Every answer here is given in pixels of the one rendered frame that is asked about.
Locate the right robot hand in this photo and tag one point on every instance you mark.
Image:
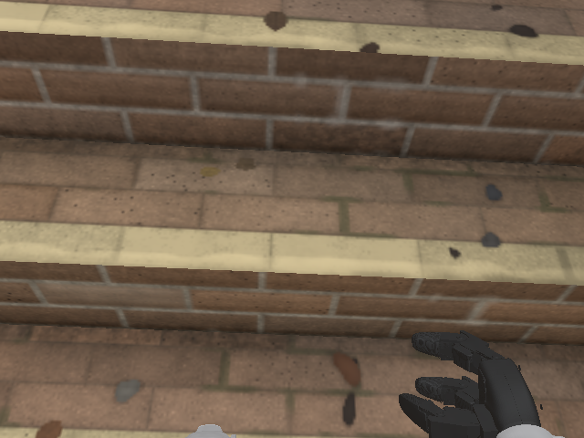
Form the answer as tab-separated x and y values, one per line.
500	399

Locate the left robot shin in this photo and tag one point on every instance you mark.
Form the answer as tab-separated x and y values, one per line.
209	427

